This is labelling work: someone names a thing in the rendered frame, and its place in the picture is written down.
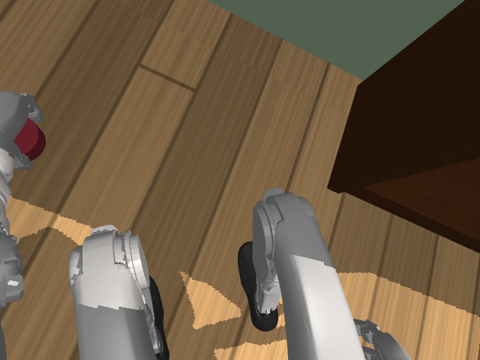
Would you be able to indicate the left robot arm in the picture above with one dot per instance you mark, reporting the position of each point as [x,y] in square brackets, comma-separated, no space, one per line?
[11,262]

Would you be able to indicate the left robot hand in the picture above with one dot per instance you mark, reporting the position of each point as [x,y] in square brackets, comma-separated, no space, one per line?
[14,111]

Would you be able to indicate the tin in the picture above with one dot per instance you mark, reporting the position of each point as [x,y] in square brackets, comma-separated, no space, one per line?
[31,140]

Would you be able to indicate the bookshelf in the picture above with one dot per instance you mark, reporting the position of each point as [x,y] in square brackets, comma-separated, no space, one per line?
[411,144]

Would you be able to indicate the right robot foot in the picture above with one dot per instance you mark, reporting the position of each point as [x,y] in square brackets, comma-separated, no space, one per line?
[263,322]

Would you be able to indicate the left robot foot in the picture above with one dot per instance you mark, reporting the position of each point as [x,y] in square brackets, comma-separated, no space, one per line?
[159,320]

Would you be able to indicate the right robot hand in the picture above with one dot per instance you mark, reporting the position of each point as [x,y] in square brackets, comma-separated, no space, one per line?
[385,345]

